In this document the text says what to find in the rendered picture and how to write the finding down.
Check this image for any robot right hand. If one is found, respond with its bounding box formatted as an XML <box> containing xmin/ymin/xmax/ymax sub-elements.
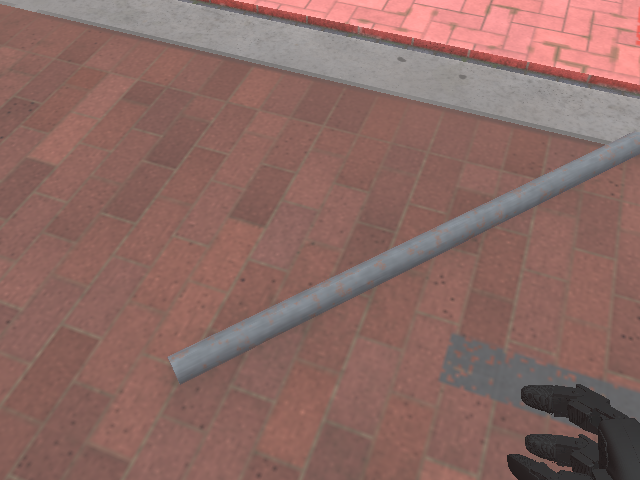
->
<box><xmin>507</xmin><ymin>384</ymin><xmax>640</xmax><ymax>480</ymax></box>

